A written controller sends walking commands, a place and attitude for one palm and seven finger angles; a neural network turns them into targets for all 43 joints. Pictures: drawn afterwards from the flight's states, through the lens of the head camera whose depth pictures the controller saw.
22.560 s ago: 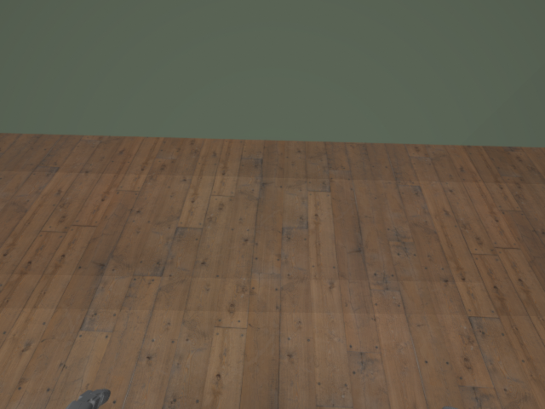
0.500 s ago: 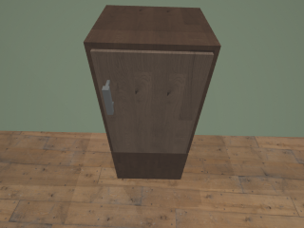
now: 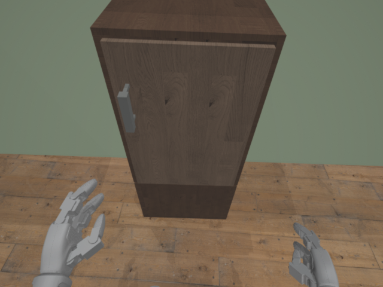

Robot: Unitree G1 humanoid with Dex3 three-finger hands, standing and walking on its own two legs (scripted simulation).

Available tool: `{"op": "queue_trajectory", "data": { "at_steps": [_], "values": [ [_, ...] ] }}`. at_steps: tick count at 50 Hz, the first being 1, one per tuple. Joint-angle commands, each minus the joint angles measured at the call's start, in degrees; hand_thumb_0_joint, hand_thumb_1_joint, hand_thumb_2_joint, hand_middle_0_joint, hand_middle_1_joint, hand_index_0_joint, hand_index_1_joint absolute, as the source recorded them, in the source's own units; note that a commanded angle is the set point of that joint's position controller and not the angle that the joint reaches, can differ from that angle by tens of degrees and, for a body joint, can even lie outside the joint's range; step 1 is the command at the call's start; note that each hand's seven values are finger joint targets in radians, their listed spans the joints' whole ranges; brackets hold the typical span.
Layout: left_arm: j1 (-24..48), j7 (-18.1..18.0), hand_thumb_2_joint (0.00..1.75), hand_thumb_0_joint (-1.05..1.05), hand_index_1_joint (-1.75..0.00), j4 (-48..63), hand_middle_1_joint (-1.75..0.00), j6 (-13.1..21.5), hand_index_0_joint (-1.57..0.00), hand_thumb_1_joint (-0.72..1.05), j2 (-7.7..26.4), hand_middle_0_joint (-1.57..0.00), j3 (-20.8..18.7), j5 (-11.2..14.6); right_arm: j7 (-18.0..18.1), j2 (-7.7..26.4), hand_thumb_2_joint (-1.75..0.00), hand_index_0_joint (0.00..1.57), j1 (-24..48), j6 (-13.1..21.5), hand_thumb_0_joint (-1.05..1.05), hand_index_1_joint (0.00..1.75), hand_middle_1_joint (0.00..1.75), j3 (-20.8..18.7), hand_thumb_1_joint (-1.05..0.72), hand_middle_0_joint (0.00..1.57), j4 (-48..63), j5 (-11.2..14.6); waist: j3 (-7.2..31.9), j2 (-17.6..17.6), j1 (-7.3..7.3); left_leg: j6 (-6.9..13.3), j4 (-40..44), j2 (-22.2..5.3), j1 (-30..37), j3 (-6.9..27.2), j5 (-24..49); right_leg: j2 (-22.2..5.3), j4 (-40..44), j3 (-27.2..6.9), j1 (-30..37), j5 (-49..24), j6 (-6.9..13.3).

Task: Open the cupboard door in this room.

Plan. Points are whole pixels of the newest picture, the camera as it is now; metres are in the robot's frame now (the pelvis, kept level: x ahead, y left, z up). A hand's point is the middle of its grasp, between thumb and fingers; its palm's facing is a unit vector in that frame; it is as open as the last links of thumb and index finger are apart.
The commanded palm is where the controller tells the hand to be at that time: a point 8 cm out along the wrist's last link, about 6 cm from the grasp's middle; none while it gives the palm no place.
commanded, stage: raise the hand with hooked fingers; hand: left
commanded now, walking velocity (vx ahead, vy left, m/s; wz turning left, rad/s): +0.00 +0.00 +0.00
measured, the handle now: (128, 108) +0.55 +0.19 +0.07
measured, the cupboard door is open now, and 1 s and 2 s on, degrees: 0 0 0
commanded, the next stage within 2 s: move the hooked fingers beside the handle in 1.78 s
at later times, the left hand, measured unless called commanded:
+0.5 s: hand (84, 230) +0.23 +0.22 +0.02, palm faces +0.00 -1.00 -0.03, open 11.0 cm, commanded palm +0.19 +0.28 +0.03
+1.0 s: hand (52, 203) +0.26 +0.28 +0.06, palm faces +0.06 -1.00 -0.06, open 13.7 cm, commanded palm +0.24 +0.32 +0.07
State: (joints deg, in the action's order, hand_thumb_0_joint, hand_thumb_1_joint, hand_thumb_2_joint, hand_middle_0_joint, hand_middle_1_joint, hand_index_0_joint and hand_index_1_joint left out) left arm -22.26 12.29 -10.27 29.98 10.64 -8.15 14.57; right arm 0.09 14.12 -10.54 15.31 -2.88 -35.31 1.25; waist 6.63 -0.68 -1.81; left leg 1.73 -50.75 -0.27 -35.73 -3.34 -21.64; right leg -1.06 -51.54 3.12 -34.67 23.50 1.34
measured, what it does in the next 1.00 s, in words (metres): stands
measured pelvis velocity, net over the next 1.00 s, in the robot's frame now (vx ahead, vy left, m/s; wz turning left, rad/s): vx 0.02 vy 0.02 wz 0.03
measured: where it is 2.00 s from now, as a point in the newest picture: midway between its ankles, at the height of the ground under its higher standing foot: outside the picture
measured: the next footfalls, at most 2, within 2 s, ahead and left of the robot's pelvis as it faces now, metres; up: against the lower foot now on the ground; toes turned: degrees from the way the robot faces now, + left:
none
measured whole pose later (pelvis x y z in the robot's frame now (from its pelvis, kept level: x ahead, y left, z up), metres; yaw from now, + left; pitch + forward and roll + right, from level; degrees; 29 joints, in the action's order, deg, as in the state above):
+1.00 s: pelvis +0.02 +0.02 -0.01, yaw +1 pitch +10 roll -3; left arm -9.5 23.8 -11.8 15.1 21.8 -20.7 21.1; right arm 3.8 14.7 -14.9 12.6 2.5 -29.9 3.2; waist 6.8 2.1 -0.1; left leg 2.4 -55.6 -0.9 -40.6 -0.3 -25.1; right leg -0.2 -51.3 6.0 -36.2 25.0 0.4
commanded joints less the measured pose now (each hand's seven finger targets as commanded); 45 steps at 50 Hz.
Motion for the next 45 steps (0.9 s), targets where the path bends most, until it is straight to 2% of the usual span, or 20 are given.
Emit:
{"op": "queue_trajectory", "data": {
  "at_steps": [1, 3, 6, 7, 8, 10, 12, 15, 18, 20, 22, 24, 26, 27, 31, 34, 37, 38, 41, 45],
  "values": [
    [-16.0, 9.4, 0.73, 0.00, -0.55, 5.8, -0.55, 4.9, -0.23, 0.50, 8.2, -0.23, -7.9, 1.9, -0.4, 7.0, -0.90, 0.20, 6.4, 2.2, 0.00, 0.30, 0.30, -3.4, -0.90, 0.20, 14.3, 0.7, 5.9, -2.6, 6.32, -1.4, -1.9, 2.7, -7.8, 1.1, 3.5, 0.2, 1.7, -3.1, -0.7, -1.9, 0.7],
    [-10.5, 9.0, 0.71, 0.00, -0.58, 16.3, -0.58, 4.5, -0.23, 0.46, 10.6, -0.23, -10.7, 4.1, 0.2, 6.8, -0.90, 0.20, 5.7, 1.4, 0.00, 0.30, 0.30, -3.2, -0.90, 0.20, 15.8, 0.2, 11.1, 5.0, 6.38, -1.1, -3.9, 2.1, -6.4, 1.8, 5.5, 0.6, -0.8, -4.1, -1.5, -4.0, 0.7],
    [-3.4, 5.5, 0.68, 0.00, -0.63, 32.1, -0.63, 7.9, -0.24, 0.39, 10.9, -0.24, -10.6, 5.0, 1.0, 5.1, -0.90, 0.20, 2.4, 1.1, 0.00, 0.30, 0.30, -2.7, -0.90, 0.20, 14.6, -0.4, 15.7, 12.5, 3.85, -0.5, -6.6, 0.8, -1.3, 3.7, 11.5, 1.7, -3.4, -3.3, -4.0, -11.2, 0.9],
    [1.1, 5.0, 0.67, 0.00, -0.64, 36.9, -0.64, 9.2, -0.24, 0.36, 12.2, -0.24, -9.8, 5.0, 1.4, 5.4, -0.90, 0.20, 1.2, 1.2, 0.00, 0.30, 0.30, -2.5, -0.90, 0.20, 13.6, -0.9, 15.8, 12.0, 2.32, -0.3, -8.2, 0.5, -1.5, 4.7, 12.5, 2.1, -4.6, -3.5, -5.6, -12.6, 0.9],
    [0.1, 4.7, 0.66, 0.00, -0.66, 36.2, -0.66, 9.7, -0.24, 0.34, 11.5, -0.24, -9.0, 3.8, 1.7, 5.3, -0.90, 0.20, 0.8, 1.1, 0.00, 0.30, 0.30, -2.6, -0.90, 0.20, 12.2, -0.8, 15.4, 12.4, 1.70, -0.1, -8.5, -0.1, -0.9, 5.0, 12.9, 2.4, -4.4, -3.3, -7.6, -11.9, 1.1],
    [3.4, 5.7, 0.64, 0.00, -0.69, 33.9, -0.69, 10.3, -0.24, 0.29, 9.2, -0.24, -4.4, 2.9, 2.1, 6.0, -0.90, 0.20, 0.2, 1.7, 0.00, 0.30, 0.30, -1.9, -0.90, 0.20, 10.6, -0.7, 11.2, 10.7, -1.64, 0.4, -9.9, -0.6, -2.7, 5.9, 10.0, 2.6, -4.0, -2.4, -12.4, -8.8, 0.8],
    [5.0, 8.9, 0.62, 0.00, -0.72, 28.0, -0.72, 7.9, -0.25, 0.25, 9.2, -0.25, -3.3, 3.5, 2.7, 7.0, -0.90, 0.20, 0.2, 2.0, 0.00, 0.30, 0.30, -1.2, -0.90, 0.20, 9.5, -0.2, 8.0, 7.9, -3.14, 0.5, -11.0, -0.6, -5.9, 6.6, 6.9, 3.0, -3.1, -2.5, -13.3, -6.2, 0.6],
    [-0.7, 13.0, 0.59, 0.00, -0.76, 18.5, -0.76, -1.4, -0.25, 0.18, 12.2, -0.25, -7.1, 3.7, 3.5, 7.9, -0.90, 0.20, 0.5, 1.2, 0.00, 0.30, 0.30, -1.3, -0.90, 0.20, 10.7, 1.2, 9.8, 1.2, -1.28, 0.6, -8.7, -0.3, -8.9, 5.9, 4.1, 2.3, 0.6, -3.6, -8.3, -3.1, -0.2],
    [-5.9, 15.2, 0.56, 0.00, -0.81, 16.6, -0.81, -11.3, -0.26, 0.11, 14.9, -0.26, -13.4, 6.7, 4.0, 7.5, -0.90, 0.20, 1.9, -0.5, 0.00, 0.30, 0.30, -1.2, -0.90, 0.20, 13.7, 2.3, 17.7, -0.1, 3.20, 0.4, -6.1, 0.7, -6.3, 4.8, 10.0, 1.1, 2.1, -4.4, 2.8, -10.1, -1.1],
    [-6.3, 13.3, 0.54, 0.00, -0.84, 19.6, -0.84, -13.8, -0.26, 0.06, 16.7, -0.26, -18.4, 9.1, 4.2, 6.1, -0.90, 0.20, 2.7, -1.2, 0.00, 0.30, 0.30, -1.1, -0.90, 0.20, 14.9, 2.0, 20.4, -2.1, 5.00, 0.1, -4.8, 0.8, -5.3, 5.0, 12.9, 0.2, 2.4, -4.4, 7.8, -16.1, -2.1],
    [-6.4, 9.9, 0.52, 0.00, -0.87, 21.4, -0.87, -12.5, -0.26, 0.01, 17.1, -0.26, -21.2, 10.1, 4.3, 4.9, -0.90, 0.20, 3.2, -1.2, 0.00, 0.30, 0.30, -0.8, -0.90, 0.20, 14.4, 1.6, 19.1, -2.6, 6.10, -0.4, -3.8, 0.4, -4.9, 5.6, 14.7, 0.7, 1.5, -3.2, 9.0, -20.1, -1.7],
    [-5.4, 7.0, 0.50, 0.00, -0.90, 22.8, -0.90, -9.0, -0.27, -0.03, 14.7, -0.27, -19.9, 9.5, 4.1, 4.3, -0.90, 0.20, 2.0, -0.8, 0.00, 0.30, 0.30, -0.9, -0.90, 0.20, 13.2, 1.2, 16.0, -0.7, 5.20, -0.7, -2.4, 0.2, -3.5, 5.3, 14.9, 1.2, 1.2, -1.7, 5.5, -19.3, -1.4],
    [-1.9, 5.7, 0.48, 0.00, -0.93, 21.7, -0.93, -5.3, -0.27, -0.08, 13.4, -0.27, -17.1, 8.0, 3.7, 5.0, -0.90, 0.20, 0.7, -0.4, 0.00, 0.30, 0.30, -0.9, -0.90, 0.20, 11.7, 0.8, 12.1, 0.3, 3.12, -0.6, -2.2, 0.1, -3.5, 5.2, 12.8, 1.7, 1.1, -0.7, 0.5, -14.3, -1.2],
    [0.5, 6.1, 0.47, 0.00, -0.94, 20.5, -0.94, -4.1, -0.27, -0.10, 12.8, -0.27, -15.1, 7.3, 3.6, 5.7, -0.90, 0.20, 0.5, -0.2, 0.00, 0.30, 0.30, -0.7, -0.90, 0.20, 11.3, 0.6, 9.2, 0.6, 2.00, -0.4, -2.8, 0.1, -4.1, 5.5, 12.3, 2.0, 0.8, -0.6, -1.6, -12.9, -0.7],
    [4.7, 10.8, 0.43, 0.00, -1.00, 15.2, -1.00, -2.6, -0.28, -0.20, 13.6, -0.28, -11.2, 6.1, 3.6, 8.2, -0.90, 0.20, -1.9, 1.0, 0.00, 0.30, 0.30, -0.7, -0.90, 0.20, 10.8, 1.4, 8.3, 3.2, -0.39, -0.1, -1.9, 0.1, -4.0, 5.7, 5.4, 1.7, 3.0, -1.4, -5.9, -2.8, -0.5],
    [9.1, 13.6, 0.40, 0.00, -1.05, 17.2, -1.05, -4.1, -0.28, -0.27, 19.2, -0.28, -14.2, 7.4, 4.3, 9.4, -0.90, 0.20, -2.3, 1.6, 0.00, 0.30, 0.30, -0.4, -0.90, 0.20, 11.6, 1.9, 11.9, 5.3, 0.77, 0.2, -0.1, 0.1, -1.1, 5.7, 5.2, 1.4, 4.7, -2.2, -2.3, -1.7, -0.1],
    [11.3, 12.2, 0.37, 0.00, -1.10, 19.8, -1.10, -4.9, -0.29, -0.34, 24.2, -0.29, -19.3, 8.0, 4.9, 9.3, -0.90, 0.20, -2.1, 1.8, 0.00, 0.30, 0.30, -0.1, -0.90, 0.20, 12.0, 1.8, 14.2, 7.6, 2.83, 0.0, 2.1, -0.2, 2.3, 6.4, 7.9, 2.0, 4.1, -0.8, 0.5, -4.1, 0.6],
    [11.3, 11.4, 0.36, 0.00, -1.11, 20.6, -1.11, -4.9, -0.29, -0.36, 22.9, -0.29, -18.9, 8.3, 4.9, 8.8, -0.90, 0.20, -2.0, 1.7, 0.00, 0.30, 0.30, 0.2, -0.90, 0.20, 12.3, 1.9, 14.3, 9.1, 2.92, -0.1, 2.9, -0.2, 3.9, 6.2, 8.6, 2.1, 4.2, -0.2, 0.5, -4.8, 0.5],
    [11.7, 8.9, 0.33, 0.00, -1.15, 17.0, -1.15, -5.9, -0.29, -0.43, 21.5, -0.29, -20.0, 9.2, 4.7, 8.5, -0.90, 0.20, -1.9, 1.3, 0.00, 0.30, 0.30, 0.6, -0.90, 0.20, 11.9, 1.8, 10.4, 7.7, 2.74, -0.6, 4.4, -0.3, 3.6, 6.5, 7.1, 2.3, 5.1, 0.9, 0.2, -4.2, 0.3],
    [14.4, 10.1, 0.30, 0.00, -1.20, 8.6, -1.20, -10.4, -0.30, -0.50, 19.5, -0.30, -16.5, 7.8, 4.5, 9.6, -0.90, 0.20, -2.8, 0.1, 0.00, 0.30, 0.30, 0.9, -0.90, 0.20, 12.2, 2.1, 5.6, 6.3, 1.29, -0.9, 6.0, -0.4, 2.7, 6.7, 4.3, 2.5, 6.5, 1.5, -1.8, -3.4, 0.0]
  ]
}}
